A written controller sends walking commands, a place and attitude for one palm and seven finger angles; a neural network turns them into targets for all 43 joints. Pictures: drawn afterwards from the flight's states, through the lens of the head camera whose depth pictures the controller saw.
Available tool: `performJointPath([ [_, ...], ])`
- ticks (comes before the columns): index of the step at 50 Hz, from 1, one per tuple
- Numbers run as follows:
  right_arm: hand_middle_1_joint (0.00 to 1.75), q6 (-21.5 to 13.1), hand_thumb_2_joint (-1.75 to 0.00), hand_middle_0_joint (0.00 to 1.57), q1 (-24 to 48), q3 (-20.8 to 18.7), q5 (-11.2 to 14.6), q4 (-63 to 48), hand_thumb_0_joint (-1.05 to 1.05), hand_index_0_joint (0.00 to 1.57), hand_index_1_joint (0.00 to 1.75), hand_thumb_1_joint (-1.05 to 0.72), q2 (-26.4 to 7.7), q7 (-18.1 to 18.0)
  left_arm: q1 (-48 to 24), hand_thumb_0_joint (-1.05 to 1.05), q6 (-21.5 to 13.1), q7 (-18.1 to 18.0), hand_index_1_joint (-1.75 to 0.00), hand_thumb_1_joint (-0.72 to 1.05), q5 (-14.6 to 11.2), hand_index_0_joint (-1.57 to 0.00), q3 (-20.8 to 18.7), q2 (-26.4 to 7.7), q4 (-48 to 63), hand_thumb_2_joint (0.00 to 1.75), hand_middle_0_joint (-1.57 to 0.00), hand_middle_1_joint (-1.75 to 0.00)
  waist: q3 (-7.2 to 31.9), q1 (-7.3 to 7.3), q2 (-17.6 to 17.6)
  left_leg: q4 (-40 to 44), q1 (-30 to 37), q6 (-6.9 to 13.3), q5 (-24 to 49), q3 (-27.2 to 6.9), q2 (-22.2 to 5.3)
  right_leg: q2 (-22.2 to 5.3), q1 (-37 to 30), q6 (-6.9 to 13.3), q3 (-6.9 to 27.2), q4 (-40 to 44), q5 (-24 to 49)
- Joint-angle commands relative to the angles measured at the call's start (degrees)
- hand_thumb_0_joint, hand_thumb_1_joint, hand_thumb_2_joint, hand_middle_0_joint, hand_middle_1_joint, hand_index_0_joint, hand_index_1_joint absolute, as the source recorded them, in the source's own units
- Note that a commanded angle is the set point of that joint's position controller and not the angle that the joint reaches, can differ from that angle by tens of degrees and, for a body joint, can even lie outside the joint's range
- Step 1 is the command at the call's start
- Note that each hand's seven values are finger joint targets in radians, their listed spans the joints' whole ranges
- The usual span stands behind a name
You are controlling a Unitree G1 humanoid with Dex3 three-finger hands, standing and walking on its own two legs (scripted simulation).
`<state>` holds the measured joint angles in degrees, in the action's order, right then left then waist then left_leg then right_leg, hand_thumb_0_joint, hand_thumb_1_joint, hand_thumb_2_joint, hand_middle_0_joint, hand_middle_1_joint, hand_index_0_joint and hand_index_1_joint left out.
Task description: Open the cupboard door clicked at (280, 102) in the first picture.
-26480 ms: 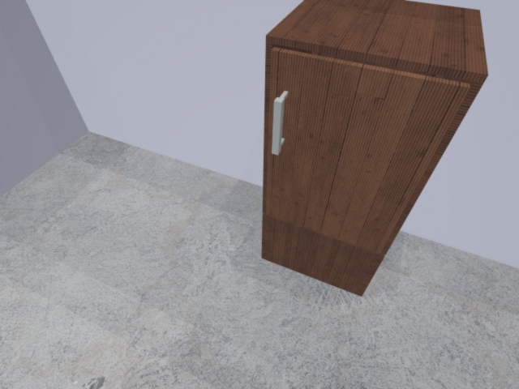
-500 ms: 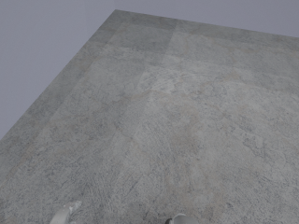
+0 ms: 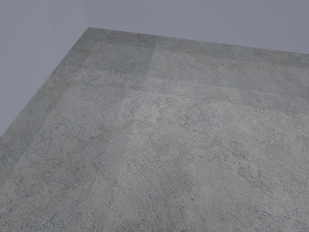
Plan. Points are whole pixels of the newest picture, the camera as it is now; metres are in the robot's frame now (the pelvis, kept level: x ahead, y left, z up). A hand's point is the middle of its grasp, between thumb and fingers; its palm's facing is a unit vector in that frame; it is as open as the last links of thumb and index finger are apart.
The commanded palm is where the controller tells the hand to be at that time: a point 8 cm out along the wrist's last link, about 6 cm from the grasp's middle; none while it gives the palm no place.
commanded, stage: walk to a spot facing it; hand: left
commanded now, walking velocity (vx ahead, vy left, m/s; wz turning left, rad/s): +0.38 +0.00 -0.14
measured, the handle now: out of the picture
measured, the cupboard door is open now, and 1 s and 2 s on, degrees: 47 47 47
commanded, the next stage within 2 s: turn to face it in 0.30 s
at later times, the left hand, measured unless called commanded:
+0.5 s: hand (108, 199) +0.25 +0.16 -0.19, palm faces +0.03 -0.98 -0.19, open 7.3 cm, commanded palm none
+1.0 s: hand (113, 167) +0.36 +0.16 -0.19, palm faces +0.33 -0.91 -0.26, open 7.3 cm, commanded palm none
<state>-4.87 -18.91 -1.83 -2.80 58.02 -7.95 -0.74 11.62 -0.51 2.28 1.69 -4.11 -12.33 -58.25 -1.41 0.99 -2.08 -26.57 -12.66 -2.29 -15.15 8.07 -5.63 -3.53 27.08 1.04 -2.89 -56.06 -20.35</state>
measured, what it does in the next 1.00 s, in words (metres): walks ahead, turning left: right foot, then left foot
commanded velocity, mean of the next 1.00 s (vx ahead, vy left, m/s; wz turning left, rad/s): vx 0.12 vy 0.00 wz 0.38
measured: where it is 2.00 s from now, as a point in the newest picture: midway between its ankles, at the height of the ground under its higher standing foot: (173, 189)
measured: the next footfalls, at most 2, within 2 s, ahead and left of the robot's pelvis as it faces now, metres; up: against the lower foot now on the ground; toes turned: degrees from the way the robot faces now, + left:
right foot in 0.12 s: +0.16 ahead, -0.15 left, +0.00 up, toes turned -7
left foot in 0.40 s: +0.31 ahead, +0.11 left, +0.00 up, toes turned +9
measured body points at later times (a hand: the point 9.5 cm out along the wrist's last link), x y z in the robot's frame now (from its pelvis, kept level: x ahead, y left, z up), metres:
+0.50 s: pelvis +0.24 -0.04 -0.01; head +0.27 -0.02 +0.44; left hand +0.25 +0.21 -0.18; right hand +0.31 -0.27 -0.15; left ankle +0.27 +0.10 -0.74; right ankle +0.15 -0.14 -0.68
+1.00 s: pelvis +0.38 -0.06 -0.02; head +0.42 -0.03 +0.43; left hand +0.34 +0.21 -0.17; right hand +0.58 -0.27 -0.14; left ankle +0.37 +0.06 -0.74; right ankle +0.33 -0.19 -0.69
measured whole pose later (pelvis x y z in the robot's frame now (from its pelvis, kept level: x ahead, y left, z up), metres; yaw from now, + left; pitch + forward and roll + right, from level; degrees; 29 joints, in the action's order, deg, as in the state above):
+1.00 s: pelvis +0.38 -0.06 -0.02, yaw +19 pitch +1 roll +1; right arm -0.2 -5.2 -3.1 -1.5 51.2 -13.6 0.6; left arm 12.8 1.8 -1.3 0.8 -3.7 -14.4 -54.2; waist -5.8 0.6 -3.1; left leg -37.7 -21.7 2.4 -16.3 6.7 -1.4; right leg -7.0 20.7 -3.7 -7.3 -60.9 -32.1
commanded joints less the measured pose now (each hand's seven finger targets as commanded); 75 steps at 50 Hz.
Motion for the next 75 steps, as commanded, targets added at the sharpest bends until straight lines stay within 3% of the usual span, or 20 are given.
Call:
performJointPath([
  [1,0.3,0.5,-0.9,0.2,-7.0,-2.7,0.6,1.2,0.0,0.2,0.3,-0.9,-11.3,0.0,-5.2,0.0,-2.2,0.9,-0.3,0.9,-0.3,-0.2,0.8,0.1,5.5,0.9,-0.2,-0.3,0.8,1.98,11.3,10.0,5.0,6.5,10.0,-3.5,-10.2,1.4,-4.5,-0.5,-5.6,18.8,3.5],
  [4,0.3,1.2,-0.9,0.2,-4.2,-2.4,1.4,1.1,0.0,0.2,0.3,-0.9,-10.4,0.5,5.7,0.0,-2.4,0.4,-0.3,0.9,0.0,-0.2,-0.9,-4.1,1.4,0.9,-0.2,-0.3,2.6,-4.2,3.2,-2.0,-6.7,3.4,2.5,0.9,-6.2,1.5,-25.7,1.4,-3.8,26.3,6.8],
  [6,0.3,1.3,-0.9,0.2,3.0,-1.3,2.3,-3.4,0.0,0.2,0.3,-0.9,-5.9,1.3,19.7,0.0,-2.7,-1.3,-0.3,0.9,-0.4,-0.2,-3.6,-14.3,-2.1,0.9,-0.2,-0.3,5.1,-11.03,-17.2,-32.4,-28.1,0.9,-21.7,3.0,2.7,-21.6,-39.0,12.1,31.9,44.1,-8.1],
  [9,0.3,1.3,-0.9,0.2,7.0,-2.3,1.6,-2.6,0.0,0.2,0.3,-0.9,-6.9,1.0,9.6,0.0,-2.5,-2.9,-0.3,0.9,-0.4,-0.2,-1.6,-7.2,-0.4,0.9,-0.2,-0.3,-2.0,-5.16,-10.8,-38.8,-29.8,1.2,-11.9,-8.0,-5.0,-19.1,-25.9,11.4,20.8,43.7,0.1],
  [18,0.3,1.1,-0.9,0.2,-5.1,-2.2,1.0,2.0,0.0,0.2,0.3,-0.9,-6.5,1.8,4.8,0.0,-3.4,-2.0,-0.3,0.9,-0.9,-0.2,-0.9,-5.2,-0.5,0.9,-0.2,-0.3,2.1,3.27,3.8,0.1,6.7,1.8,6.7,-0.1,1.0,-6.9,-12.0,3.9,-0.5,28.6,12.3],
  [20,0.3,0.9,-0.9,0.2,-16.7,-4.2,0.3,3.9,0.0,0.2,0.3,-0.9,-16.4,0.2,4.5,0.0,-3.3,-1.7,-0.3,0.9,-1.3,-0.2,0.5,-1.1,2.3,0.9,-0.2,-0.3,9.7,7.22,20.1,8.3,23.3,14.1,14.0,-30.6,-21.2,3.7,6.7,-1.0,-5.6,-2.7,-12.3],
  [21,0.3,1.7,-0.9,0.2,-16.3,-4.2,0.5,3.3,0.0,0.2,0.3,-0.9,-17.0,-0.1,-0.5,0.0,-3.5,-1.9,-0.3,0.9,-0.7,-0.2,0.8,-2.2,5.0,0.9,-0.2,-0.3,5.3,7.63,11.2,7.5,17.9,17.3,16.7,-32.8,-22.9,1.7,9.8,-0.6,-0.5,-9.7,-14.3],
  [26,0.3,1.4,-0.9,0.2,-0.7,-2.2,0.8,0.1,0.0,0.2,0.3,-0.9,-12.0,-1.2,-0.7,0.0,-1.9,-1.4,-0.3,0.9,-1.0,-0.2,1.0,-0.4,3.1,0.9,-0.2,-0.3,1.3,0.64,13.0,4.3,2.1,10.2,37.0,-13.4,-10.9,-1.0,-3.5,-3.1,-1.3,9.0,-7.6],
  [29,0.3,2.9,-0.9,0.2,5.8,-2.9,2.0,-2.1,0.0,0.2,0.3,-0.9,-12.8,-0.8,8.3,0.0,-1.7,-1.4,-0.3,0.9,-0.9,-0.2,-0.3,-3.0,0.8,0.9,-0.2,-0.3,4.9,-3.83,5.5,-3.1,-7.5,5.4,15.3,-10.6,-4.1,1.4,-21.2,-3.8,-4.2,28.0,11.2],
  [31,0.3,4.1,-0.9,0.2,8.3,-2.2,2.2,-5.4,0.0,0.2,0.3,-0.9,-7.6,0.5,11.6,0.0,-1.6,-2.7,-0.3,0.9,-0.1,-0.2,-2.4,-12.8,1.6,0.9,-0.2,-0.3,2.5,-6.17,-19.5,-24.3,-21.6,-0.2,-19.2,-2.2,5.1,-23.4,-25.6,5.0,19.9,42.4,14.8],
  [32,0.3,4.6,-0.9,0.2,9.8,-2.7,2.1,-5.6,0.0,0.2,0.3,-0.9,-8.0,0.6,10.4,0.0,-1.4,-3.1,-0.3,0.9,-0.1,-0.2,-2.1,-12.7,2.8,0.9,-0.2,-0.3,1.3,-6.57,-14.0,-34.1,-21.6,0.1,-20.6,-5.8,3.3,-25.8,-21.6,8.6,20.1,42.1,15.2],
  [44,0.3,5.4,-0.9,0.2,7.5,-2.0,1.5,-6.6,0.0,0.2,0.3,-0.9,-8.1,2.1,3.0,0.0,-1.5,-3.7,-0.3,0.9,-0.8,-0.2,-1.8,-11.0,6.8,0.9,-0.2,-0.3,6.6,0.85,-7.4,-3.9,-3.9,1.6,4.5,3.1,6.9,-14.8,-26.5,0.5,-9.1,17.7,57.1],
  [45,0.3,5.2,-0.9,0.2,2.8,-2.9,1.1,-6.0,0.0,0.2,0.3,-0.9,-11.3,1.9,1.8,0.0,-1.4,-3.5,-0.3,0.9,-1.1,-0.2,-1.6,-11.0,7.9,0.9,-0.2,-0.3,10.0,3.66,-3.0,-1.3,7.8,3.6,19.6,-0.1,3.4,-13.6,-18.5,-1.8,-9.9,8.6,47.5],
  [46,0.3,4.9,-0.9,0.2,-1.4,-4.6,0.7,-6.2,0.0,0.2,0.3,-0.9,-17.7,1.7,0.8,0.0,-1.0,-3.2,-0.3,0.9,-1.8,-0.2,-0.9,-7.2,10.4,0.9,-0.2,-0.3,12.8,5.62,13.3,-0.4,19.7,12.5,44.9,-22.6,-13.4,-5.0,-0.3,-5.9,-10.1,-6.6,5.0],
  [48,0.3,5.1,-0.9,0.2,-2.9,-5.3,1.6,-6.1,0.0,0.2,0.3,-0.9,-22.3,0.5,-3.6,0.0,0.6,-3.9,-0.3,0.9,-1.0,-0.2,-0.5,-6.6,14.3,0.9,-0.2,-0.3,11.1,5.77,7.9,1.5,15.4,19.4,43.5,-30.6,-21.9,-2.8,8.6,-6.0,2.2,-17.3,-16.5],
  [59,0.3,6.8,-0.9,0.2,15.2,-5.1,1.5,-11.6,0.0,0.2,0.3,-0.9,-17.6,0.7,6.6,0.0,1.3,-2.5,-0.3,0.9,-0.7,-0.2,-1.3,-7.2,10.6,0.9,-0.2,-0.3,3.8,-3.98,8.8,-1.4,-13.2,6.8,3.8,-18.4,-3.2,2.1,-19.1,-5.4,-2.4,24.3,4.9],
  [61,0.3,6.9,-0.9,0.2,14.8,-4.2,2.2,-14.0,0.0,0.2,0.3,-0.9,-10.6,1.6,7.8,0.0,0.2,-3.5,-0.3,0.9,0.6,-0.2,-2.9,-16.6,11.9,0.9,-0.2,-0.3,2.9,-5.4,-18.8,-27.1,-23.6,-0.5,-19.1,-6.3,9.6,-22.4,-21.0,3.6,24.9,43.6,3.9],
  [64,0.3,7.7,-0.9,0.2,13.7,-4.6,1.7,-12.2,0.0,0.2,0.3,-0.9,-11.8,2.1,-0.4,0.0,0.4,-4.1,-0.3,0.9,0.0,-0.2,-1.4,-12.1,14.0,0.9,-0.2,-0.3,0.2,-1.14,-15.1,-47.1,-21.4,0.3,-13.8,-10.2,3.5,-19.4,-11.0,6.5,16.4,40.5,5.9],
  [71,0.3,6.7,-0.9,0.2,15.0,-2.5,2.5,-11.7,0.0,0.2,0.3,-0.9,-7.6,2.6,5.0,0.0,-0.1,-3.9,-0.3,0.9,0.2,-0.2,-1.8,-12.3,10.8,0.9,-0.2,-0.3,4.9,-3.55,-8.8,-15.7,-12.5,-0.8,-12.4,-1.9,5.4,-17.1,-25.7,5.0,1.8,29.2,40.1],
  [75,0.3,5.7,-0.9,0.2,6.2,-4.0,1.9,-9.8,0.0,0.2,0.3,-0.9,-14.5,2.2,3.1,0.0,0.6,-3.3,-0.3,0.9,-1.2,-0.2,-2.1,-10.4,11.7,0.9,-0.2,-0.3,9.6,1.41,3.4,3.7,10.1,4.0,15.2,-11.3,-2.2,-12.4,-10.4,-3.0,-6.5,12.5,22.6],
])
